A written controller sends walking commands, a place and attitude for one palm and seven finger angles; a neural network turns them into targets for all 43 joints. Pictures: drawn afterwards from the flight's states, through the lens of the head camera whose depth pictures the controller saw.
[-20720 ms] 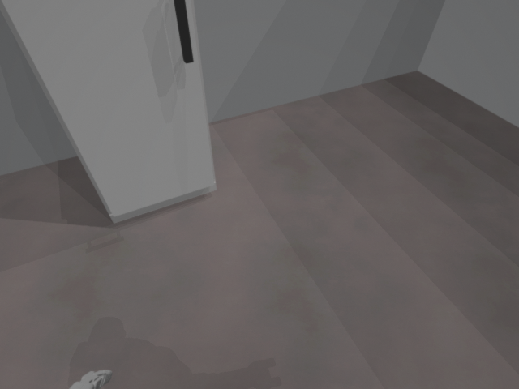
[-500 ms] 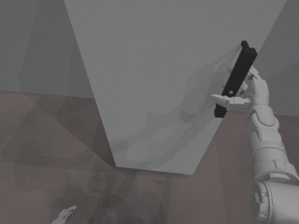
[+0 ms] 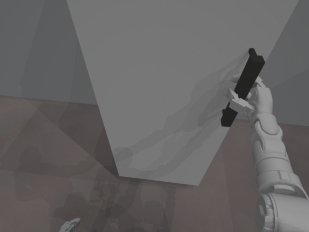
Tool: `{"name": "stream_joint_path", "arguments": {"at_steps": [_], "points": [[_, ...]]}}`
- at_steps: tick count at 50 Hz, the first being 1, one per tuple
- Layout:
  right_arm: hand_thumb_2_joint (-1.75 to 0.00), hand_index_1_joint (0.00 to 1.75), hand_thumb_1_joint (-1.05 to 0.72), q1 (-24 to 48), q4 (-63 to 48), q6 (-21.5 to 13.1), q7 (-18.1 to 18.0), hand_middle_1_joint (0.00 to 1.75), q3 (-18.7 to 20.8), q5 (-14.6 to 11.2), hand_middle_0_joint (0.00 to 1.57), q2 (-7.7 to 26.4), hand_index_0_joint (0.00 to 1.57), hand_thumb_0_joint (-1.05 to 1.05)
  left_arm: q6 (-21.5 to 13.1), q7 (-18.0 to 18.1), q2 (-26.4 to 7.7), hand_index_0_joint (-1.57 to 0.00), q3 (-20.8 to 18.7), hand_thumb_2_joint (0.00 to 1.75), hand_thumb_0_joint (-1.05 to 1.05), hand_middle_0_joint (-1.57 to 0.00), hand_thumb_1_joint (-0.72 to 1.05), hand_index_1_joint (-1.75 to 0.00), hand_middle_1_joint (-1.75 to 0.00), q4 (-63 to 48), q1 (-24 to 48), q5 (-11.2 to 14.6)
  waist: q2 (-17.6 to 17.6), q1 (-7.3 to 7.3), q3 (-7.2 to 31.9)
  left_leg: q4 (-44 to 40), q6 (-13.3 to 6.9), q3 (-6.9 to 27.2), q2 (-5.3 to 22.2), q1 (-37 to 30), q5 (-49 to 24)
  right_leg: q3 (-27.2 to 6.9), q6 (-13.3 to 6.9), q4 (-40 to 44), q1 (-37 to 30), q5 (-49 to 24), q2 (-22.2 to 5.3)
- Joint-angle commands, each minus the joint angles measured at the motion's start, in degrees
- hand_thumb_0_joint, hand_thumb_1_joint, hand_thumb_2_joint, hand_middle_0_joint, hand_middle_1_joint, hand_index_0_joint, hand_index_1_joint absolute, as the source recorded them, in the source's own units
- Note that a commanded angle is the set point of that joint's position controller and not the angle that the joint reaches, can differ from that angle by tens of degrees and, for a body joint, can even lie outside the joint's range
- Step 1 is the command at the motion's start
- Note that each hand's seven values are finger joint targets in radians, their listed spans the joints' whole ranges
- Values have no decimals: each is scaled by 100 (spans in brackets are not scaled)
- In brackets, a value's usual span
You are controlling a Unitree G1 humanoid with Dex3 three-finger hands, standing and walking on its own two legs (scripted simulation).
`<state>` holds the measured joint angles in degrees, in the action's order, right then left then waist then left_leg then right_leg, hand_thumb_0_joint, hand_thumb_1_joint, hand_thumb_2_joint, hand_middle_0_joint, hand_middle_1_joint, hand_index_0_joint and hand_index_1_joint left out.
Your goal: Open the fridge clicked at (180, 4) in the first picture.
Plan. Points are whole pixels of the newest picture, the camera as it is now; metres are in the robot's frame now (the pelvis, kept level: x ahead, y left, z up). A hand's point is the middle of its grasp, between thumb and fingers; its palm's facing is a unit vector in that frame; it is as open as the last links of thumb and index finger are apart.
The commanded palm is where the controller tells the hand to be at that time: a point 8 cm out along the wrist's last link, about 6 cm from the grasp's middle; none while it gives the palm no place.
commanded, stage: grip the handle and tug to test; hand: right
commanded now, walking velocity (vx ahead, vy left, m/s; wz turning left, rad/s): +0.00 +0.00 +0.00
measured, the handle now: (237, 91) +0.49 -0.17 +0.12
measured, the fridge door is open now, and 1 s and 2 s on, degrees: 0 0 30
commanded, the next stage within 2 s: pull the door a little, standing still in 0.58 s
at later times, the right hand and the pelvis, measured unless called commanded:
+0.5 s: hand (234, 100) +0.44 -0.15 +0.14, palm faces +0.02 +1.00 +0.00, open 6.0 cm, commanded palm +0.39 -0.21 +0.13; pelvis +0.01 +0.00 +0.00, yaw +1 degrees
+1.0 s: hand (233, 101) +0.43 -0.15 +0.14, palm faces +0.03 +1.00 +0.00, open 6.2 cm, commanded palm +0.37 -0.20 +0.13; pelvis +0.04 +0.00 +0.01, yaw +2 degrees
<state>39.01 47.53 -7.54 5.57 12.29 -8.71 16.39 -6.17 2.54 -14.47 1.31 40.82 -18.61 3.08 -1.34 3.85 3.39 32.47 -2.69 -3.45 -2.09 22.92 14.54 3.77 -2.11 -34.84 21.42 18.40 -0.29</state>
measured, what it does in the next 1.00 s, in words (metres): stands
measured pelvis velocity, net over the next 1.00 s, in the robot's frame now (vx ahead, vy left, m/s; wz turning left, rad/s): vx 0.04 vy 0.00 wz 0.04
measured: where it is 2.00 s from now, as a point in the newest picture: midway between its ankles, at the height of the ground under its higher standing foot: outside the picture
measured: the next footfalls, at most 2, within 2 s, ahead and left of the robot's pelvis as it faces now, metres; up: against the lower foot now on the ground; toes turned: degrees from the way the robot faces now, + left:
left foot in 1.70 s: +0.14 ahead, +0.10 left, +0.00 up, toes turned +2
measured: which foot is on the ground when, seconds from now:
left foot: down 0.00-1.00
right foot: down 0.00-1.00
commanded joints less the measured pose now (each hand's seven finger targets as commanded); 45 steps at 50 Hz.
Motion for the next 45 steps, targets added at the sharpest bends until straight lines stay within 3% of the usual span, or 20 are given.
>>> {"name": "stream_joint_path", "arguments": {"at_steps": [1,2,3,4,6,7,12,13,14,15,16,22,27,30,33,34,36,38,42,45], "points": [[-90,140,-90,2706,-1204,-333,-1,140,380,-42,45,1394,45,0,-226,101,-829,-20,-293,90,0,-20,90,-30,-30,-611,-1,16,202,-10,1709,-344,92,386,94,-962,-1445,-439,52,416,-409,-1315,-29],[-90,140,-90,2735,-1198,-319,24,140,256,-52,45,1271,45,0,-226,95,-815,-20,-273,90,0,-20,90,-30,-30,-618,31,18,140,27,1670,-363,98,411,107,-951,-1489,-412,43,417,-419,-1316,-22],[-90,140,-90,2720,-1247,-340,10,140,425,-36,45,1464,45,0,-216,100,-824,-20,-287,90,0,-20,90,-30,-30,-617,-1,14,190,-38,1800,-337,86,396,104,-1065,-1486,-430,57,432,-396,-1324,-16],[-90,140,-90,2628,-1296,-337,33,140,285,-33,45,1317,45,0,-214,93,-818,-20,-283,90,0,-20,90,-30,-30,-652,38,10,59,-34,1786,-340,83,421,109,-1063,-1569,-402,49,408,-444,-1408,-15],[-90,140,-90,2508,-1327,-342,40,140,378,-49,45,1401,45,0,-201,89,-812,-20,-271,90,0,-20,90,-30,-30,-672,60,22,14,-65,1793,-320,77,402,112,-1107,-1655,-398,56,409,-432,-1477,-8],[-90,140,-90,2628,-1332,-340,56,140,264,-66,45,1275,45,0,-206,86,-795,-20,-267,90,0,-20,90,-30,-30,-674,79,22,37,-6,1762,-347,92,417,114,-1064,-1586,-390,51,402,-422,-1377,-1],[-90,140,-90,2267,-1391,-321,82,140,449,-88,45,1453,45,0,-188,90,-820,-20,-277,90,0,-20,90,-30,-30,-743,111,30,80,-114,1797,-337,83,446,130,-1252,-1704,-364,44,428,-338,-1420,-1],[-90,140,-90,2153,-1435,-298,100,140,365,-105,45,1328,45,0,-190,81,-800,-20,-275,90,0,-20,90,-30,-30,-776,143,40,61,-110,1772,-348,91,452,125,-1234,-1695,-345,41,414,-341,-1399,5],[-90,140,-90,1997,-1372,-274,97,140,540,-105,45,1514,45,0,-169,85,-837,-20,-287,90,0,-20,90,-30,-30,-772,115,33,202,-160,1767,-353,91,466,135,-1318,-1672,-341,43,409,-264,-1366,-5],[-90,140,-90,1980,-1419,-258,128,140,436,-120,45,1408,45,0,-163,80,-828,-20,-273,90,0,-20,90,-30,-30,-788,143,36,177,-124,1712,-348,93,473,149,-1326,-1757,-339,40,434,-248,-1398,-3],[-90,140,-90,1837,-1455,-238,126,140,603,-146,45,1554,45,0,-150,85,-834,-20,-289,90,0,-20,90,-30,-30,-826,154,43,266,-192,1764,-354,102,497,150,-1395,-1700,-328,38,429,-209,-1325,-2],[-90,140,-90,1364,-1969,-81,160,140,415,-200,45,1265,45,0,-112,80,-797,-20,-288,90,0,-20,90,-30,-30,-967,248,66,164,-243,1786,-341,97,460,135,-1467,-1982,-288,40,449,-380,-1592,-14],[-90,140,-90,574,-2488,97,147,140,665,-245,45,1398,45,0,-73,59,-796,-20,-329,90,0,-20,90,-30,-30,-1076,330,67,134,-424,1894,-273,100,493,157,-1739,-2512,-235,44,436,-475,-1979,-18],[-90,140,-90,431,-2718,250,159,140,509,-249,45,1250,45,0,-22,64,-786,-20,-315,90,0,-20,90,-30,-30,-1116,377,86,180,-365,1751,-282,119,456,160,-1742,-2704,-222,43,455,-515,-2151,-36],[-90,140,-90,287,-3021,395,120,140,468,-243,45,1146,45,0,9,68,-758,-20,-331,90,0,-20,90,-30,-30,-1152,406,90,27,-407,1769,-302,106,406,126,-1694,-2767,-230,63,463,-705,-2441,-54],[-90,140,-90,302,-3111,438,95,140,402,-223,45,1106,45,0,21,72,-767,-20,-340,90,0,-20,90,-30,-30,-1162,420,87,-7,-373,1737,-320,112,407,131,-1682,-2801,-217,63,444,-770,-2517,-62],[-90,140,-90,1241,-3001,524,0,140,192,-173,45,991,45,0,42,103,-760,-20,-331,90,0,-20,90,-30,-30,-996,352,81,29,-117,1604,-398,133,397,113,-1396,-2766,-263,54,415,-869,-2514,-76],[-90,140,-90,925,-2948,595,-53,140,265,-134,45,976,45,0,58,101,-760,-20,-351,90,0,-20,90,-30,-30,-997,318,58,95,-207,1646,-366,115,353,103,-1439,-2805,-290,68,434,-899,-2663,-86],[-90,140,-90,380,-3364,605,-51,140,154,-101,45,799,45,0,72,72,-699,-20,-363,90,0,-20,90,-30,-30,-1044,361,43,-210,-361,2113,-302,101,339,124,-1635,-3211,-306,139,373,-1310,-3571,-105],[-90,140,-90,-150,-3615,611,10,140,124,-165,45,723,45,0,82,42,-705,-20,-366,90,0,-20,90,-30,-30,-1123,425,44,13,-436,2131,-305,107,315,129,-1840,-3460,-298,165,422,-1316,-3798,-131]]}}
